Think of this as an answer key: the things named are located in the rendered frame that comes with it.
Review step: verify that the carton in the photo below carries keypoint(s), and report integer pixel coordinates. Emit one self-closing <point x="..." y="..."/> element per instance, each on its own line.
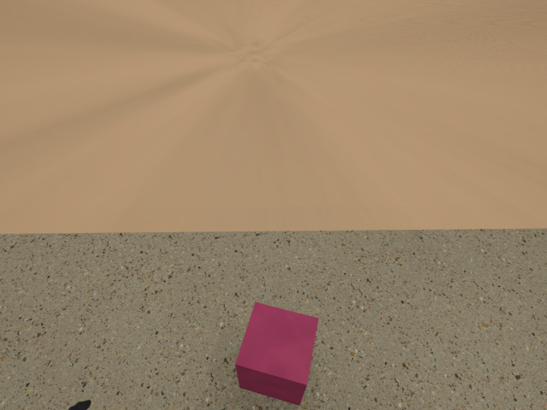
<point x="275" y="355"/>

